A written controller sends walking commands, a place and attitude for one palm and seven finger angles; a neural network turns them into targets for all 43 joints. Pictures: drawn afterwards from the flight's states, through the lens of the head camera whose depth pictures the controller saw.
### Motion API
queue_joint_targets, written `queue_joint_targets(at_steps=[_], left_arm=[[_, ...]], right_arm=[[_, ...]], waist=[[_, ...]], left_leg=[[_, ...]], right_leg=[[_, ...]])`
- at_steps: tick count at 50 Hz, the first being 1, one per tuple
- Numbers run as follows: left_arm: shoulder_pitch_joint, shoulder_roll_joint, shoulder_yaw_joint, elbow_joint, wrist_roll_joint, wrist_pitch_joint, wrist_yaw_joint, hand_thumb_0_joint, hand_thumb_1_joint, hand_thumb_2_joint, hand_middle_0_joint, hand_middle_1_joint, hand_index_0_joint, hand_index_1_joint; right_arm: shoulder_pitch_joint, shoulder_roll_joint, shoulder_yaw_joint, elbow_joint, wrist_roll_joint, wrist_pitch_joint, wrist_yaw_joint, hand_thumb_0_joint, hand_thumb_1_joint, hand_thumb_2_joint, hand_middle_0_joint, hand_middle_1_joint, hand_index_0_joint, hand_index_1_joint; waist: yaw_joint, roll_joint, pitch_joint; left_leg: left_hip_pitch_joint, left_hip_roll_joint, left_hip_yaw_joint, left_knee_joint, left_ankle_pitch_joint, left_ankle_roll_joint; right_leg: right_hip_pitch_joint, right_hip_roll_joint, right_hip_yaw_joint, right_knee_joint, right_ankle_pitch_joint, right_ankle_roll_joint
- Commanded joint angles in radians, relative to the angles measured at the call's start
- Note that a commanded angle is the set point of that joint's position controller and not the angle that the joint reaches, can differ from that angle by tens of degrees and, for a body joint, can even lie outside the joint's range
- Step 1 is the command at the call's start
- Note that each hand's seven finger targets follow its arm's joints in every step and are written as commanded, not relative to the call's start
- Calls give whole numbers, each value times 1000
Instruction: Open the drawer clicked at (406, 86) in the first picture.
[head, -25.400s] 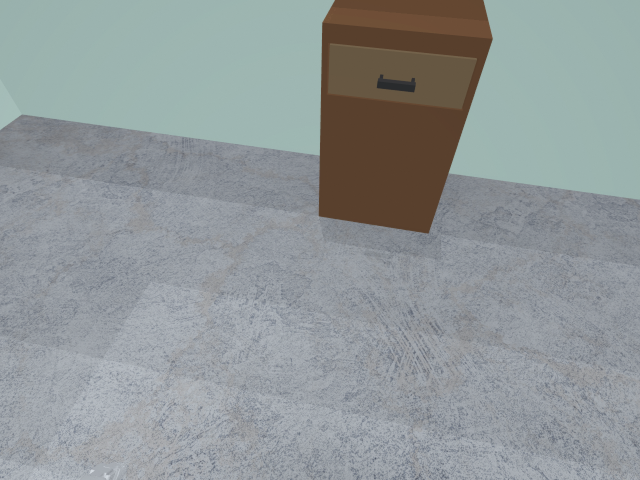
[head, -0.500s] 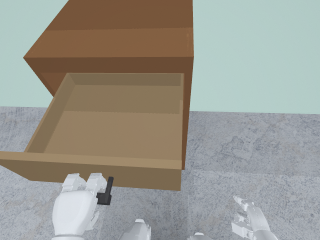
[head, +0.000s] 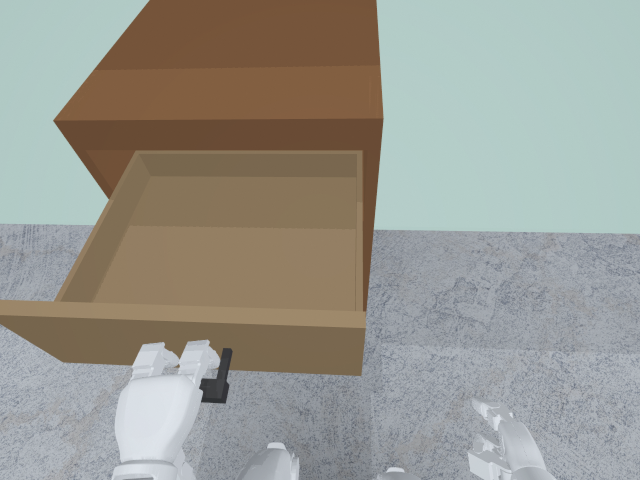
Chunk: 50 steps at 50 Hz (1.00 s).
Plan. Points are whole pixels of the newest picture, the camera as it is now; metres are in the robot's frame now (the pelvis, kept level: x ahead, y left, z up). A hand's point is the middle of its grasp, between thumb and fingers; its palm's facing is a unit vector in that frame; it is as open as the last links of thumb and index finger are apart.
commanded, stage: lift the hand off the handle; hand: left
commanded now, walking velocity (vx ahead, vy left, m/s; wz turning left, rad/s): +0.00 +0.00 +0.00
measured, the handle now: (183, 371) +0.25 +0.20 -0.01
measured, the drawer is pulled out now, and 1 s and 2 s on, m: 0.29 0.29 0.29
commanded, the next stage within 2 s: none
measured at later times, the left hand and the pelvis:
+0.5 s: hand (176, 406) +0.21 +0.19 +0.00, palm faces -0.01 -0.15 -0.99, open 13.7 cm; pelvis +0.00 +0.01 +0.02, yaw +0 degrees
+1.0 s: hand (165, 400) +0.21 +0.19 +0.04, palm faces +0.00 -0.17 -0.99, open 13.8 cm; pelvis +0.01 +0.00 +0.04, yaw -1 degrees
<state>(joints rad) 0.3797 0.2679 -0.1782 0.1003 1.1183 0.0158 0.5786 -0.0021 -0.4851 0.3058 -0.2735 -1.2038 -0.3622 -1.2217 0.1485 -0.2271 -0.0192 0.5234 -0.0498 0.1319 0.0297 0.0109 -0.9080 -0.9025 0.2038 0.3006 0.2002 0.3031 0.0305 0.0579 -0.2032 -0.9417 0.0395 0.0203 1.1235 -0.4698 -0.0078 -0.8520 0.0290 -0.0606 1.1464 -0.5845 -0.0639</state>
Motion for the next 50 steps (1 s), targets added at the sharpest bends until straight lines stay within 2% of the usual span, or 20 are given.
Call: queue_joint_targets(at_steps=[1, 2, 6, 8, 9, 11, 12, 16, 17, 19, 25, 29, 31, 32, 35, 40, 43, 46, 49, 50], left_arm=[[-101, 109, 75, -120, -8, 19, 28, 0, -500, 300, -300, -1200, -300, -1200], [-109, 86, 49, -118, -10, 24, 26, 0, -500, 300, -300, -1200, -300, -1200], [-137, 128, 79, -158, -15, 36, 26, 0, -500, 300, -300, -1200, -300, -1200], [-118, 113, 58, -178, -26, 41, 20, 0, -500, 300, -300, -1200, -300, -1200], [-104, 114, 60, -175, -30, 43, 16, 0, -500, 300, -300, -1200, -300, -1200], [-128, 126, 66, -207, -32, 36, 13, 0, -500, 300, -300, -1200, -300, -1200], [-92, 120, 65, -200, -32, 33, 12, 0, -500, 300, -300, -1200, -300, -1200], [-61, 133, 86, -208, -27, 22, 10, 0, -500, 300, -300, -1200, -300, -1200], [-36, 103, 52, -213, -26, 24, 8, 0, -500, 300, -300, -1200, -300, -1200], [-70, 99, 40, -243, -24, 24, 6, 0, -500, 300, -300, -1200, -300, -1200], [-11, 113, 44, -272, -34, 32, -9, 0, -500, 300, -300, -1200, -300, -1200], [-12, 82, 1, -287, -30, 35, -23, 0, -500, 300, -300, -1200, -300, -1200], [-15, 105, 24, -299, -26, 37, -25, 0, -500, 300, -300, -1200, -300, -1200], [-17, 84, 0, -295, -28, 39, -29, 0, -500, 300, -300, -1200, -300, -1200], [-12, 122, 43, -313, -37, 41, -34, 0, -500, 300, -300, -1200, -300, -1200], [-16, 102, 15, -341, -45, 41, -57, 0, -500, 300, -300, -1200, -300, -1200], [-20, 109, 16, -346, -50, 36, -73, 0, -500, 300, -300, -1200, -300, -1200], [31, 151, 67, -353, -58, 27, -81, 0, -500, 300, -300, -1200, -300, -1200], [61, 149, 70, -380, -64, 14, -89, 0, -500, 300, -300, -1200, -300, -1200], [57, 167, 92, -377, -71, 17, -91, 0, -500, 300, -300, -1200, -300, -1200]], right_arm=[[-99, -92, -35, -145, -2, -43, -16, 0, -900, -900, 200, 300, 200, 300], [-98, -92, -38, -146, 1, -45, -19, 0, -900, -900, 200, 300, 200, 300], [-100, -89, -34, -142, 5, -42, -26, 0, -900, -900, 200, 300, 200, 300], [-96, -87, -35, -145, 7, -42, -25, 0, -900, -900, 200, 300, 200, 300], [-96, -86, -35, -148, 10, -40, -28, 0, -900, -900, 200, 300, 200, 300], [-103, -86, -30, -145, 6, -41, -28, 0, -900, -900, 200, 300, 200, 300], [-94, -85, -33, -149, 7, -42, -28, 0, -900, -900, 200, 300, 200, 300], [-101, -87, -30, -150, 2, -39, -18, 0, -900, -900, 200, 300, 200, 300], [-103, -87, -32, -161, 4, -39, -14, 0, -900, -900, 200, 300, 200, 300], [-98, -89, -37, -163, 4, -35, -6, 0, -900, -900, 200, 300, 200, 300], [-105, -92, -34, -182, 10, -34, 3, 0, -900, -900, 200, 300, 200, 300], [-110, -87, -34, -189, 13, -29, 14, 0, -900, -900, 200, 300, 200, 300], [-117, -87, -30, -193, 12, -27, 18, 0, -900, -900, 200, 300, 200, 300], [-115, -87, -31, -193, 15, -26, 17, 0, -900, -900, 200, 300, 200, 300], [-118, -88, -30, -196, 17, -29, 16, 0, -900, -900, 200, 300, 200, 300], [-128, -82, -27, -199, 19, -31, 20, 0, -900, -900, 200, 300, 200, 300], [-131, -81, -24, -194, 18, -32, 22, 0, -900, -900, 200, 300, 200, 300], [-133, -81, -19, -195, 20, -37, 20, 0, -900, -900, 200, 300, 200, 300], [-132, -78, -25, -196, 22, -40, 20, 0, -900, -900, 200, 300, 200, 300], [-132, -83, -22, -191, 22, -40, 18, 0, -900, -900, 200, 300, 200, 300]], waist=[[-20, -94, -168], [-27, -78, -136], [-10, -65, -202], [-11, -57, -207], [-13, -68, -176], [-11, -51, -199], [-9, -53, -172], [-3, -59, -173], [-5, -32, -141], [-9, -20, -162], [0, -39, -152], [-4, -40, -129], [9, -35, -146], [-1, -44, -114], [11, -50, -126], [7, -42, -106], [4, -80, -105], [18, -88, -105], [19, -50, -88], [18, -69, -91]], left_leg=[[227, -55, -10, -111, 122, 54], [226, -56, -11, -119, 108, 55], [274, -56, -6, -140, 137, 55], [301, -57, -4, -151, 165, 57], [297, -58, -7, -158, 162, 57], [313, -55, -5, -161, 182, 57], [316, -57, -6, -168, 187, 57], [332, -54, -5, -178, 205, 52], [338, -55, -8, -187, 203, 53], [370, -51, -11, -194, 209, 53], [394, -49, -15, -219, 240, 53], [413, -48, -13, -230, 239, 54], [427, -47, -12, -238, 248, 50], [423, -46, -16, -246, 238, 51], [434, -47, -11, -255, 249, 51], [451, -48, -10, -271, 249, 52], [455, -50, -6, -271, 253, 53], [458, -54, -2, -278, 267, 52], [467, -52, 3, -285, 273, 53], [462, -55, 0, -289, 270, 52]], right_leg=[[27, 2, 64, -256, 259, 25], [25, 3, 58, -267, 241, 23], [71, 2, 66, -278, 265, 23], [95, 3, 64, -289, 305, 23], [100, 6, 58, -295, 304, 22], [109, 2, 65, -295, 332, 23], [116, 6, 57, -299, 338, 20], [120, 8, 59, -302, 354, 19], [114, 10, 52, -306, 347, 15], [105, 12, 44, -309, 322, 13], [144, 13, 43, -322, 363, 8], [142, 12, 37, -336, 351, 11], [146, 13, 46, -335, 348, 10], [149, 14, 36, -341, 344, 9], [180, 12, 50, -357, 368, 9], [194, 8, 55, -379, 371, 10], [202, 2, 67, -393, 394, 19], [236, -1, 79, -401, 436, 20], [252, -2, 77, -410, 453, 19], [265, -3, 87, -418, 461, 19]])
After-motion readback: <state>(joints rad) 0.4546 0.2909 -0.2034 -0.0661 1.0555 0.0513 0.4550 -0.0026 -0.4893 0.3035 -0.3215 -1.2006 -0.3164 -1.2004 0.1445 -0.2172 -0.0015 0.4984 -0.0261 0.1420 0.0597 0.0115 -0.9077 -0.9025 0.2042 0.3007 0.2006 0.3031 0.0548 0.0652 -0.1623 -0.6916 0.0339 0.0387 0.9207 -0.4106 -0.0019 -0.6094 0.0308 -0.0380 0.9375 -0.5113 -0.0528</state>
